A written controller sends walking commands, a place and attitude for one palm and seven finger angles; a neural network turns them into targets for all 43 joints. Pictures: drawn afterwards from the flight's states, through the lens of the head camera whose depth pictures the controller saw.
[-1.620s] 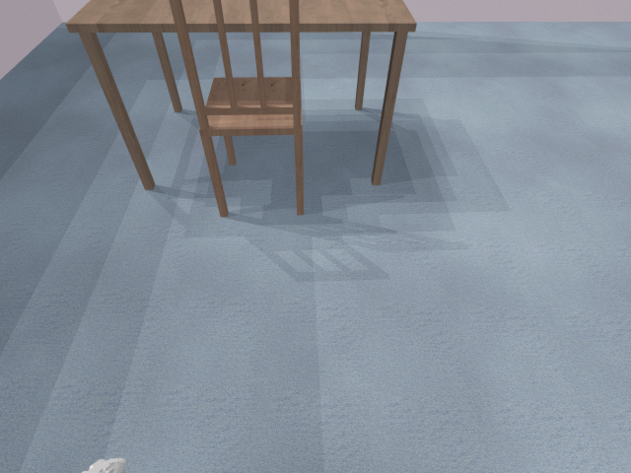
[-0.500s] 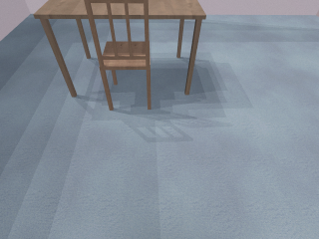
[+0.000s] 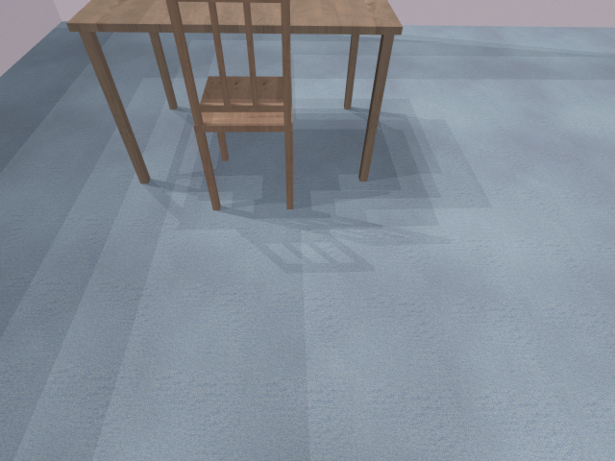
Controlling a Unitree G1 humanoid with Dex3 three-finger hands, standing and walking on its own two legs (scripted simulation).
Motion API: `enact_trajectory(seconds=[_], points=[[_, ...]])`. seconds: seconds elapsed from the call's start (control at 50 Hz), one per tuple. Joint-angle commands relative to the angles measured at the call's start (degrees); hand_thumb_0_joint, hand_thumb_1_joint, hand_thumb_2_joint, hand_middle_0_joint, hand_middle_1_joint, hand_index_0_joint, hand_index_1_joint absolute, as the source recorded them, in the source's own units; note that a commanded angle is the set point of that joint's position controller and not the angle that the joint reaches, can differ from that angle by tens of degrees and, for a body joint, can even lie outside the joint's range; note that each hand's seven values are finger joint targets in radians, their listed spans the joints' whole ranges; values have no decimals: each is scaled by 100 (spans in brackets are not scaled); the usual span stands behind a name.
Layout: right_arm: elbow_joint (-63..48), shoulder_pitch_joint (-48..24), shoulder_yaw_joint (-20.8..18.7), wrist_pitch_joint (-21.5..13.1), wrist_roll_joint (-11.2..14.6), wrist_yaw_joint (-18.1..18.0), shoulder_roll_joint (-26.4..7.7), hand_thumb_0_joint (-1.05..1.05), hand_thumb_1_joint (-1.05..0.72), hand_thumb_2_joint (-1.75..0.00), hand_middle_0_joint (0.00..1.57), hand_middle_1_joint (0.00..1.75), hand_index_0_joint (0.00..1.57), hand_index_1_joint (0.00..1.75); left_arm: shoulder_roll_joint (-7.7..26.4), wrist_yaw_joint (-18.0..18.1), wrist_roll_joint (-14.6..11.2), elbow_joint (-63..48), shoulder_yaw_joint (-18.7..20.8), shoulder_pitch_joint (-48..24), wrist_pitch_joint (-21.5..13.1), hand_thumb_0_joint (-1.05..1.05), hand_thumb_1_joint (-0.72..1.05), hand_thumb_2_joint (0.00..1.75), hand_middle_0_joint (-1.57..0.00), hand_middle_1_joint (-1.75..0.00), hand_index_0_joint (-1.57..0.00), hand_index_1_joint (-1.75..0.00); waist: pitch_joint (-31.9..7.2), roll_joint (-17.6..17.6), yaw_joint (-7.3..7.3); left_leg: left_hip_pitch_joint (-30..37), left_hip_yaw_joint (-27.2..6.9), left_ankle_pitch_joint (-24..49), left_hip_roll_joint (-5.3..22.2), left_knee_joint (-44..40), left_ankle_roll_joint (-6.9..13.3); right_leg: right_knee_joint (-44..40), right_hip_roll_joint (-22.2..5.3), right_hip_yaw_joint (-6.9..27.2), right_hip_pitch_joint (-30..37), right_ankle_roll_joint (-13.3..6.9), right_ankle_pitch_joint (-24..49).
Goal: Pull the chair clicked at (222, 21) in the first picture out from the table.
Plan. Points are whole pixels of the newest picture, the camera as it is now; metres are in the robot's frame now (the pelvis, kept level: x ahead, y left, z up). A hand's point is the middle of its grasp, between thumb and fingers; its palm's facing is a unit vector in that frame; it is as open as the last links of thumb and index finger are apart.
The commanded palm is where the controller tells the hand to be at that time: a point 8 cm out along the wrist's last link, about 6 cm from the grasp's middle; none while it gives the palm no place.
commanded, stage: walk to a spot facing it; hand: left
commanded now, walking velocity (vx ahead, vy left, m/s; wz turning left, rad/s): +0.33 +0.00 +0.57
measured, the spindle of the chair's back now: (220, 57) +1.30 +0.37 -0.07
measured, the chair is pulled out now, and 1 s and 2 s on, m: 0.00 0.00 0.00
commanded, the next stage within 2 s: turn to face it in 1.20 s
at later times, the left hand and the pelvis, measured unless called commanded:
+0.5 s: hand out of the picture +0.13 +0.25 -0.18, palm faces +0.20 -0.97 -0.15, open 7.4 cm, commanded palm none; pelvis +0.12 +0.07 +0.00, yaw +12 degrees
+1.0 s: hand (166, 367) +0.30 +0.27 -0.18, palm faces +0.39 -0.90 -0.20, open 7.2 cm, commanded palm none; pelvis +0.36 +0.09 -0.01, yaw +22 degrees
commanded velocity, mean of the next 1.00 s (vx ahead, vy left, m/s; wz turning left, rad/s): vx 0.36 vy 0.00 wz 0.32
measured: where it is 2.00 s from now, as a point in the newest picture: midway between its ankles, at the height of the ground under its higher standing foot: (239, 338)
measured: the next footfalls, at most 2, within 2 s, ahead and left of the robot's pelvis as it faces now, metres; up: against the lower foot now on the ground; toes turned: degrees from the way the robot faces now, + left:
right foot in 0.70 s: +0.41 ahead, -0.03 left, +0.00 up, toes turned +7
left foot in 1.12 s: +0.50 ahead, +0.28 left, +0.00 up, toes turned +33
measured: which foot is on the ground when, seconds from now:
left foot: down 0.00-0.72, up 0.74-1.00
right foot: down 0.00-0.24, up 0.26-0.68, down 0.70-1.00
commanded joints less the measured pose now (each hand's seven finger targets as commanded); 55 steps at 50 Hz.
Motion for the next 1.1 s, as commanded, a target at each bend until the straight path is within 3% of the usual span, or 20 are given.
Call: enact_trajectory(seconds=[0.0,0.08,0.12,0.18,0.2,0.22,0.24,0.3,0.38,0.58,0.64,0.66,0.68,0.7,0.74,0.8,0.84,0.92,1.02,1.08], points=[[-346,142,-81,72,-99,15,-477,0,-90,-90,20,30,20,30,689,35,74,-265,209,468,35,0,90,90,-20,-30,-20,-30,280,-325,151,-1248,-479,-1693,288,100,141,-615,-769,753,-96,-229,-2251],[-748,155,-196,42,-77,54,-314,0,-90,-90,20,30,20,30,970,67,94,-464,427,948,-78,0,90,90,-20,-30,-20,-30,377,-1105,272,-2142,119,-1520,271,2282,102,-1380,-2045,1788,124,-978,-2733],[-843,269,-235,-30,-51,131,-151,0,-90,-90,20,30,20,30,865,70,131,-560,466,783,-186,0,90,90,-20,-30,-20,-30,373,-764,102,-1985,207,-1484,480,2185,102,-1096,-2068,1149,87,-1019,-1739],[-615,1270,-256,-99,-47,141,45,0,-90,-90,20,30,20,30,645,35,90,-631,472,591,-170,0,90,90,-20,-30,-20,-30,119,-261,-326,2,665,-700,206,722,98,-15,-1479,-123,-967,-529,-1472],[-453,1863,-346,-130,-81,94,-252,0,-90,-90,20,30,20,30,349,-6,45,-695,424,637,-129,0,90,90,-20,-30,-20,-30,53,795,-522,657,-365,-1392,621,-8,305,1303,-912,-667,-1680,-218,-1496],[-341,2492,-512,-176,-150,27,-829,0,-90,-90,20,30,20,30,-101,-62,13,-960,329,461,-117,0,90,90,-20,-30,-20,-30,159,2203,-709,956,-2811,-2244,2051,-1169,957,3193,-118,-1144,-2947,156,-2245],[-299,2609,-488,-176,-105,-15,-747,0,-90,-90,20,30,20,30,-11,-26,104,-1157,345,28,-171,0,90,90,-20,-30,-20,-30,322,1359,-689,722,-3397,-2338,2304,-1421,1301,4029,-278,-349,-3308,-11,-2220],[-423,1990,-349,-329,-57,-96,-115,0,-90,-90,20,30,20,30,-144,-105,130,-916,372,91,-275,0,90,90,-20,-30,-20,-30,485,386,-325,346,-2337,-1112,1778,-1274,1214,4426,-712,-15,-3308,18,-941],[-230,2066,-314,-476,-12,-163,164,0,-90,-90,20,30,20,30,-396,-107,113,-691,343,423,-220,0,90,90,-20,-30,-20,-30,138,519,-135,643,-1173,1240,1301,-1036,1142,3941,-671,-252,-2909,200,-408],[109,2428,-380,-453,-85,-193,294,0,-90,-90,20,30,20,30,-617,-122,59,-1088,373,-761,-294,0,90,90,-20,-30,-20,-30,657,637,-399,721,-734,2200,1296,-867,1023,1620,-449,-657,-2294,62,-1],[77,2095,-405,-438,-67,-205,147,0,-90,-90,20,30,20,30,-413,-98,74,-800,483,388,-370,0,90,90,-20,-30,-20,-30,141,528,223,556,-497,3427,1140,436,802,1011,-122,-810,-627,-153,77],[35,2013,-421,-442,-37,-174,154,0,-90,-90,20,30,20,30,-130,-65,108,-537,558,1350,-433,0,90,90,-20,-30,-20,-30,-386,105,620,-73,-338,3089,904,1626,606,794,-251,-574,758,-263,330],[-109,2248,-373,-473,34,-104,448,0,-90,-90,20,30,20,30,464,24,184,-300,719,2211,-508,0,90,90,-20,-30,-20,-30,-1154,-1148,842,-1563,108,860,207,3590,345,378,-1810,1350,2340,-737,80],[-298,2165,-338,-476,40,-95,601,0,-90,-90,20,30,20,30,866,51,89,-174,760,2572,-478,0,90,90,-20,-30,-20,-30,-1446,-1455,729,-2496,-3,-1937,-241,5207,289,-457,-2921,3197,2514,-1216,177],[-432,1364,-421,-398,-35,-7,637,0,-90,-90,20,30,20,30,328,55,91,-441,627,1462,-445,0,90,90,-20,-30,-20,-30,-207,-752,504,-2782,-164,-1204,415,5800,351,-1068,-2587,2638,596,-1109,-2000],[-377,1348,-365,-184,-112,66,863,0,-90,-90,20,30,20,30,-396,99,138,-498,409,890,-522,0,90,90,-20,-30,-20,-30,252,-481,-22,-2349,-128,-501,764,5093,208,-1120,-2024,651,-724,-714,-794],[-420,1366,-378,-73,-110,95,848,0,-90,-90,20,30,20,30,-411,107,143,-480,401,859,-535,0,90,90,-20,-30,-20,-30,234,-681,-164,-2252,46,-400,832,4474,73,-1196,-1895,46,-921,-685,-444],[-739,714,-359,-72,-105,235,882,0,-90,-90,20,30,20,30,-221,81,135,-411,428,998,-556,0,90,90,-20,-30,-20,-30,326,-693,-82,-2148,441,85,813,2866,-8,-1198,-1696,-653,-685,-627,-77],[-1037,19,-336,-171,-89,312,705,0,-90,-90,20,30,20,30,61,78,133,-262,458,1381,-504,0,90,90,-20,-30,-20,-30,382,-594,128,-1769,776,-104,581,1738,155,-788,-1866,-761,108,-593,768],[-735,1223,-467,-239,-146,222,231,0,-90,-90,20,30,20,30,157,62,89,-285,489,1299,-454,0,90,90,-20,-30,-20,-30,-227,43,-521,348,963,-49,219,870,346,1350,-1524,-1425,-315,-334,1884]])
